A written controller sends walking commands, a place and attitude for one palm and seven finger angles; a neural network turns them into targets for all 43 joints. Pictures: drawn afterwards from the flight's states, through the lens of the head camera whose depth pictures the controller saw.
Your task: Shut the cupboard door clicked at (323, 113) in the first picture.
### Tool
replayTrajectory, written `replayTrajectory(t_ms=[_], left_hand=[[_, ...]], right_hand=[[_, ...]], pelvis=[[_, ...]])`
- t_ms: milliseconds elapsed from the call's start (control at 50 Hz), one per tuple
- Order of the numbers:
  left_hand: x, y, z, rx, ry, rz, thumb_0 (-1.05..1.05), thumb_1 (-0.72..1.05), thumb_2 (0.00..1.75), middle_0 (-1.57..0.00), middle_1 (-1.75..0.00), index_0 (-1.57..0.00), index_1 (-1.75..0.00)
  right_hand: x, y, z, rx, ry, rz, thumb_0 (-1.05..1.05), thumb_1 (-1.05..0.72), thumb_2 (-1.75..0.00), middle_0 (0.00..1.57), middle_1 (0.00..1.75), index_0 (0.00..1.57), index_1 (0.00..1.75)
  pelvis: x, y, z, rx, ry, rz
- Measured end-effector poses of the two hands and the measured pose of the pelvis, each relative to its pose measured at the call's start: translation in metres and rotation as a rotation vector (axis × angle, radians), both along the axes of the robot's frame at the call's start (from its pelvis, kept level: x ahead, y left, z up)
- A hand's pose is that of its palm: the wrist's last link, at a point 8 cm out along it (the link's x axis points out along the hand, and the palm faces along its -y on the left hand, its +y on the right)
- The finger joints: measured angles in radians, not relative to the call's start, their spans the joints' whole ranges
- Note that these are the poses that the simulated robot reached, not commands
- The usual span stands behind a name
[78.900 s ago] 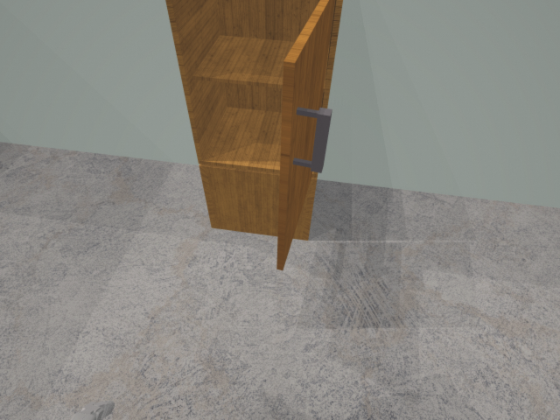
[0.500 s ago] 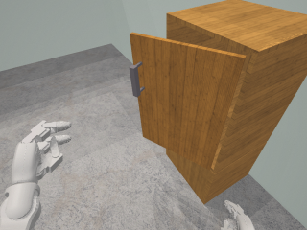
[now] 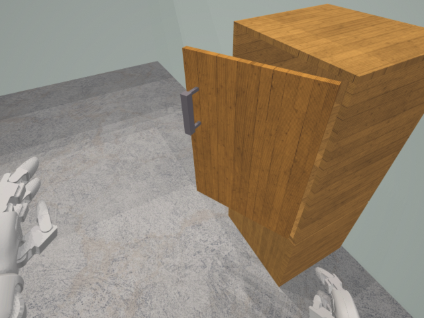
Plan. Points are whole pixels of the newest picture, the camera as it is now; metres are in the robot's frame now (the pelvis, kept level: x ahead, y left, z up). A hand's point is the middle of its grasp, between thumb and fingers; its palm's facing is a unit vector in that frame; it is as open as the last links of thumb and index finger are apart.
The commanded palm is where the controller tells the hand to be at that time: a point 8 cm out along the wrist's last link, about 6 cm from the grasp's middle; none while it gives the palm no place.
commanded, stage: draw the hand back to the body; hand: left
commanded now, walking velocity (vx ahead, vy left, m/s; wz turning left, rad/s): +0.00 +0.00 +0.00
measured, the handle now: (192, 110) +0.66 +0.14 +0.06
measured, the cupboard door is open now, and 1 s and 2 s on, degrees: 27 27 27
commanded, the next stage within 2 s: step back with the hand held close in 0.02 s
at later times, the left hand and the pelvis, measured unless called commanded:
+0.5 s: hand (42, 229) +0.19 +0.28 +0.15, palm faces +0.38 -0.78 -0.50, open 7.4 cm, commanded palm +0.13 +0.31 +0.17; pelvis -0.02 +0.02 -0.01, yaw -1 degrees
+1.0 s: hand out of the picture +0.08 +0.29 +0.16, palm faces +0.53 -0.72 -0.44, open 7.4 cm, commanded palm +0.01 +0.32 +0.17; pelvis -0.11 +0.01 -0.03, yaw +4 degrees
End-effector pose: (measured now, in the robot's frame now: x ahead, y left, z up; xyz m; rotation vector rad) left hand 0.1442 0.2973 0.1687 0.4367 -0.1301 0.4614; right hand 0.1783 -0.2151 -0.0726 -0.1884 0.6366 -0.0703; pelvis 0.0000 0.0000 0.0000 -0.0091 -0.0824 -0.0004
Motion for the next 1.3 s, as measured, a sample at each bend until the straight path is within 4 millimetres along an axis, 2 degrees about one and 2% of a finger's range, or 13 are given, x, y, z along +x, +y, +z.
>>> replayTrajectory(t_ms=[200,360,540,740,960,1120,1240,1300], left_hand=[[0.003,0.001,0.005,0.037,0.008,0.001,0.02,0.89,0.89,-0.21,-0.3,-0.21,-0.3],[0.008,0.005,0.002,0.091,0.035,-0.044,0.02,0.89,0.89,-0.21,-0.3,-0.21,-0.3],[-0.003,0.021,0.007,0.147,0.011,-0.082,0.02,0.88,0.89,-0.22,-0.3,-0.21,-0.3],[-0.046,0.035,0.001,0.143,-0.08,-0.065,0.02,0.88,0.89,-0.22,-0.3,-0.21,-0.3],[-0.1,0.028,0.005,0.203,-0.195,-0.018,0.02,0.88,0.89,-0.22,-0.3,-0.21,-0.3],[-0.14,0.02,0.011,0.214,-0.222,0.001,0.02,0.88,0.89,-0.21,-0.3,-0.21,-0.3],[-0.162,0.029,0.005,0.203,-0.22,-0.034,0.01,0.88,0.89,-0.22,-0.3,-0.21,-0.3],[-0.18,0.037,0.011,0.222,-0.232,-0.034,0.02,0.88,0.89,-0.22,-0.3,-0.22,-0.3]], right_hand=[[-0.01,-0.01,-0.008,0.002,0.042,-0.027,0.01,-0.9,-0.9,0.2,0.3,0.2,0.3],[-0.021,-0.023,-0.016,-0.038,0.108,-0.095,0.01,-0.9,-0.9,0.2,0.3,0.2,0.3],[-0.037,-0.015,-0.009,-0.063,0.101,-0.144,0.01,-0.9,-0.9,0.2,0.3,0.2,0.3],[-0.072,0.001,-0.002,-0.091,0.051,-0.102,0.01,-0.9,-0.9,0.2,0.3,0.2,0.3],[-0.123,-0.001,-0.025,-0.093,0.089,-0.043,0.01,-0.9,-0.9,0.2,0.3,0.2,0.3],[-0.151,-0.008,-0.035,-0.092,0.132,-0.019,0.01,-0.9,-0.9,0.2,0.3,0.2,0.3],[-0.178,-0.002,-0.028,-0.123,0.126,-0.033,0.01,-0.9,-0.9,0.2,0.3,0.2,0.3],[-0.191,0.005,-0.027,-0.125,0.103,-0.033,0.01,-0.9,-0.9,0.2,0.3,0.2,0.3]], pelvis=[[0.001,-0.003,0.0,-0.006,0.019,-0.003],[-0.004,0.006,-0.005,-0.012,0.081,-0.001],[-0.021,0.019,-0.01,-0.006,0.09,-0.019],[-0.059,0.026,-0.018,-0.017,0.069,-0.019],[-0.099,0.016,-0.033,-0.029,0.033,0.053],[-0.129,0.011,-0.034,-0.004,0.045,0.075],[-0.16,0.019,-0.035,-0.031,0.044,0.087],[-0.177,0.019,-0.035,-0.089,0.041,0.117]])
